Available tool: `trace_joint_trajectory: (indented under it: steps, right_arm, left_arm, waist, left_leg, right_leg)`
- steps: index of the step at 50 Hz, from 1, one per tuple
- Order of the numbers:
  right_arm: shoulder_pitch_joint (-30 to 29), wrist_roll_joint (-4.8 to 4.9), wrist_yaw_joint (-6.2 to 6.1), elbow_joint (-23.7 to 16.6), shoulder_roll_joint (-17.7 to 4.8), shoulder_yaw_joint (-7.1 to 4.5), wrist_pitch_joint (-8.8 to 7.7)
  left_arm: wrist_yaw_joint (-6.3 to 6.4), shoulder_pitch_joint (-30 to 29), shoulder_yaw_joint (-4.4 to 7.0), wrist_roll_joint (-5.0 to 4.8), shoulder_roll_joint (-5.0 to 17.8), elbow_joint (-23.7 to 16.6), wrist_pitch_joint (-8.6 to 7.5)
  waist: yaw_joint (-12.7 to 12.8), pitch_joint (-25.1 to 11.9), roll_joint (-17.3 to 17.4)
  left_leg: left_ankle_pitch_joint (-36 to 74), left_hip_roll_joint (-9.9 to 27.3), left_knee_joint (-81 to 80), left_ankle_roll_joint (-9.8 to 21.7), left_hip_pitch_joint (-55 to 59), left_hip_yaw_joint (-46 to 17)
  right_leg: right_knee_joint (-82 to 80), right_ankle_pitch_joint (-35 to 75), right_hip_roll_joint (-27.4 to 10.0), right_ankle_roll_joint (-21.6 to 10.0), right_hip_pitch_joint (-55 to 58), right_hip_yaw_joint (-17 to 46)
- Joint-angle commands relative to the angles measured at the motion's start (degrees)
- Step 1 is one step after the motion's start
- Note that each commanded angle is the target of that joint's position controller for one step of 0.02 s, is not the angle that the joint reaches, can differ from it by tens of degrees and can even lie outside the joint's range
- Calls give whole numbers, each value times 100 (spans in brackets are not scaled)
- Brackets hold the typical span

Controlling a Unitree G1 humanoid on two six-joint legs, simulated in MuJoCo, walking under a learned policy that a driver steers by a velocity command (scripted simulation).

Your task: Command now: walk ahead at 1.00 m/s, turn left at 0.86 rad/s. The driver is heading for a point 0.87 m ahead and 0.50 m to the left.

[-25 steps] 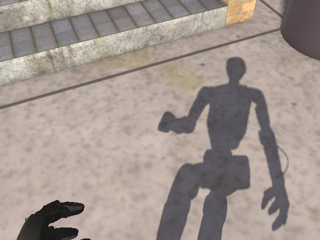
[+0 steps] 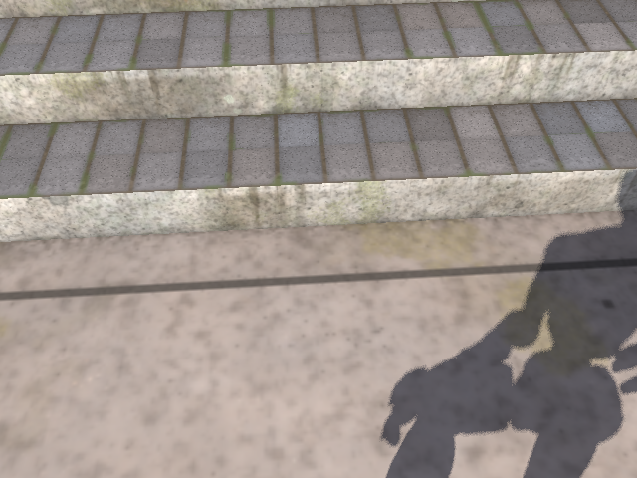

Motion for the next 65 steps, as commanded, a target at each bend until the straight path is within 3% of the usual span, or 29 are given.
trace_joint_trajectory:
  steps: [1, 2, 6, 15, 17, 19, 20, 21, 22, 24, 28, 35, 37, 39, 41, 42, 43, 44, 45, 47, 50, 53, 55, 56, 58, 60, 62, 64, 65]
  right_arm:
    - [1324, -100, -197, 29, -1206, -423, 72]
    - [1238, -84, -208, 158, -872, -324, 10]
    - [869, 34, -213, 26, -805, -216, -317]
    - [1447, 59, -202, 35, -1068, -384, -331]
    - [1101, 41, -239, -72, -1262, -428, -350]
    - [521, -45, -172, -193, -1498, -463, -423]
    - [435, -78, -176, -355, -688, -246, -501]
    - [1246, 265, -151, -725, -28, -8, -481]
    - [958, 74, -224, -500, -560, 3, -358]
    - [139, -141, -82, -499, -821, -74, -231]
    - [-398, -217, 198, -933, -235, 123, 45]
    - [-1744, -172, 402, -1490, -285, 264, 73]
    - [-1973, -157, 423, -1454, -227, 296, 28]
    - [-1617, -183, 341, -1298, -326, 271, -12]
    - [93, -216, 203, -744, -685, 91, -60]
    - [1296, -214, 85, -311, -918, -72, -98]
    - [1170, -76, -72, -212, -1246, -273, -44]
    - [713, -252, -101, -554, -1839, -342, 12]
    - [1157, -221, -227, -600, -1590, -362, 86]
    - [668, -157, -282, -281, -1085, -238, -87]
    - [417, -86, -294, -179, -573, -14, -378]
    - [577, -20, -209, 36, -604, 17, -536]
    - [1117, 16, -182, 270, -542, 18, -538]
    - [1892, -16, -266, 503, -482, 3, -511]
    - [3488, -345, -536, 944, -628, -71, -458]
    - [3799, -553, -713, 1099, -621, -69, -419]
    - [3055, -345, -718, 1054, -395, 86, -445]
    - [1860, -10, -672, 874, -345, 143, -373]
    - [1056, 252, -582, 509, -672, 71, -378]
  left_arm:
    - [-75, -768, -35, 25, 657, -1365, -453]
    - [-83, -962, -43, 52, 662, -1424, -449]
    - [-97, -1008, -174, 277, 523, -1465, 26]
    - [-199, -2825, -269, -4, 520, -2178, -80]
    - [-121, -2140, -144, -27, 817, -1992, -114]
    - [67, 97, 146, -76, 1396, -1470, -158]
    - [203, 1368, 297, 80, 1752, -1256, -169]
    - [154, 676, 371, 264, 2185, -1374, -162]
    - [105, -89, 378, 201, 1619, -1511, -98]
    - [65, -374, 193, 136, 834, -1330, -57]
    - [-52, 204, 101, -42, 502, -584, -251]
    - [-124, 248, 173, -17, 829, -210, -461]
    - [-74, 582, 198, -16, 1004, -118, -438]
    - [42, 782, 257, -39, 1313, -104, -328]
    - [113, 484, 301, -9, 1585, -187, -155]
    - [81, 177, 288, 4, 1555, -324, -102]
    - [-1, 119, 233, 30, 1112, -455, -109]
    - [-48, 844, 65, -180, 725, -1034, -158]
    - [-41, -7, 83, -125, 1004, -1129, -267]
    - [-48, -178, -8, -97, 787, -1096, -266]
    - [-128, 80, -78, 101, 548, -934, 66]
    - [-134, -517, -143, 64, 268, -1159, 78]
    - [-25, -775, -97, 124, 229, -1310, 98]
    - [28, -1408, -74, 173, 258, -1440, 132]
    - [71, -3036, -154, -16, 142, -2152, 66]
    - [81, -3881, -333, -87, -165, -2682, 16]
    - [34, -4191, -523, -84, -382, -2977, -1]
    - [-40, -3182, -661, 84, -583, -2903, 73]
    - [-109, -2093, -624, 117, -428, -2514, 157]
  waist:
    - [-209, -823, -132]
    - [102, -342, -638]
    - [558, 185, -569]
    - [-374, 24, 241]
    - [11, -405, 269]
    - [1296, -1556, 201]
    - [1638, -2340, -651]
    - [664, -2997, -2835]
    - [667, -2177, -1812]
    - [683, -834, -320]
    - [386, -85, -549]
    - [279, 661, -226]
    - [365, 578, -225]
    - [67, 122, -602]
    - [-824, -676, -851]
    - [-1322, -1068, -772]
    - [-910, -1145, 494]
    - [-76, -2333, 1197]
    - [-585, -2520, -88]
    - [79, -688, -602]
    - [615, -140, -483]
    - [602, 260, -154]
    - [396, -88, 280]
    - [-111, -155, 105]
    - [-985, -153, 396]
    - [-934, -54, 525]
    - [-357, 478, 118]
    - [537, -150, -542]
    - [1098, -882, -806]
  left_leg:
    - [-1802, 2135, -3143, 1419, 4233, -5579]
    - [-1471, 1907, -3127, 1061, 3285, -5001]
    - [-148, 927, -3251, 767, 1005, -3296]
    - [2825, 769, -2717, 105, 2366, -3153]
    - [4004, 750, -1976, -165, 2475, -3209]
    - [4347, 517, 462, -422, 1870, -2975]
    - [1511, 187, 2478, -405, 882, -2501]
    - [-1520, -357, 3900, -627, -745, -1804]
    - [-827, 269, 4205, -526, -1484, -1554]
    - [-130, 761, 3634, -605, -1356, -1274]
    - [24, 1279, 3297, -668, -1591, -1242]
    - [1749, 1084, 892, -550, -1020, -200]
    - [1754, 693, 265, -329, -448, 362]
    - [1287, 296, 57, -131, 211, 509]
    - [661, 8, -127, 139, 2107, 115]
    - [643, 89, -735, 323, 3608, -322]
    - [592, 829, -887, 310, 4746, -1482]
    - [1341, 2660, -1299, 1557, 6398, -4571]
    - [233, 2427, -2203, 1363, 5989, -4831]
    - [129, 2090, -2784, 796, 3700, -3779]
    - [1037, 1552, -3138, 656, 1769, -2753]
    - [4207, 1217, -3214, 475, 1460, -1716]
    - [5477, 1328, -2721, 286, 2785, -1677]
    - [6227, 1505, -2188, 321, 4426, -2094]
    - [6674, 2264, -1534, 556, 6913, -2781]
    - [6087, 2641, -1573, 355, 7296, -2709]
    - [5268, 2394, -2474, -269, 5471, -1988]
    - [5947, 1782, -3213, -672, 3258, -1154]
    - [6819, 1540, -3396, -501, 1178, -1043]
  right_leg:
    - [2411, -168, 88, -104, -4927, 1395]
    - [1576, 92, -205, -101, -4562, 1394]
    - [74, 121, -671, 217, -3472, 1103]
    - [-3699, 2577, -105, 106, -2878, 845]
    - [-4054, 2115, 180, 8, -1639, 889]
    - [-3771, 1095, -27, -156, 765, 1013]
    - [-3754, -1086, -1310, -281, 2180, 2298]
    - [-5297, -2383, -2832, -869, 2970, 5926]
    - [-5617, -3575, -2565, -1030, 2159, 6113]
    - [-5472, -1663, -1975, -845, 639, 3875]
    - [-5839, 382, -1602, -524, -235, 1911]
    - [-6562, 3144, -1047, -159, -650, -572]
    - [-6213, 5464, -979, 0, -185, -898]
    - [-5294, 7805, -1192, 46, 390, -885]
    - [-3196, 8512, -1485, -145, 85, -684]
    - [-1533, 7556, -1365, -300, -735, -675]
    - [810, 1661, -302, -194, -2325, -671]
    - [2928, -867, 67, -15, -4360, 250]
    - [2859, -111, -76, -102, -4656, 946]
    - [1544, 210, -639, -157, -4399, 958]
    - [735, -62, -872, -6, -3354, 966]
    - [-218, 455, -753, 109, -3449, 520]
    - [1302, -108, -642, -45, -4643, 468]
    - [2872, -978, -496, -159, -6331, 376]
    - [4453, -2738, -246, -364, -9491, 875]
    - [5447, -3833, -77, -594, -10874, 1336]
    - [4284, -3936, -129, -765, -9979, 1134]
    - [2086, -2291, -40, -928, -6485, 623]
    - [499, 284, 236, -915, -2715, 120]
